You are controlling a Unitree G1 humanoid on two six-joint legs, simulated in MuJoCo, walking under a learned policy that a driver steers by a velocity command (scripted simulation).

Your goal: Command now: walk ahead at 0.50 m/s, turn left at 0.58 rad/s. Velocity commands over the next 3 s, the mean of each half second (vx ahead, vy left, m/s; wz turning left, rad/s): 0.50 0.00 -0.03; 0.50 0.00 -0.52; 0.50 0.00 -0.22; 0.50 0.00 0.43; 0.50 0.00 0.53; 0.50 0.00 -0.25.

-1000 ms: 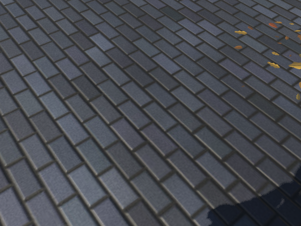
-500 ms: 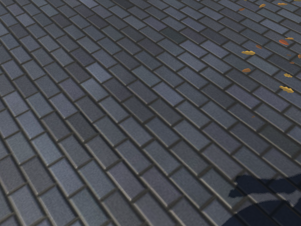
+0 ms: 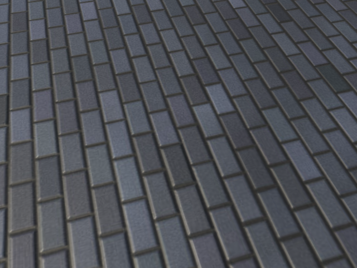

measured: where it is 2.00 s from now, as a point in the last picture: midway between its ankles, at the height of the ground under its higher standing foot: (246, 145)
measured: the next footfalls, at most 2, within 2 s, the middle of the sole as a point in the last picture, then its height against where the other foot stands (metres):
right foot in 0.46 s outside the picture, level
left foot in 0.96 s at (189, 192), level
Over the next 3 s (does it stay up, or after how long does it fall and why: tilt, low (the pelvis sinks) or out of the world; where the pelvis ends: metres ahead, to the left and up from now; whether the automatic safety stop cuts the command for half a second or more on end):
stays up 1.58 -0.30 0.01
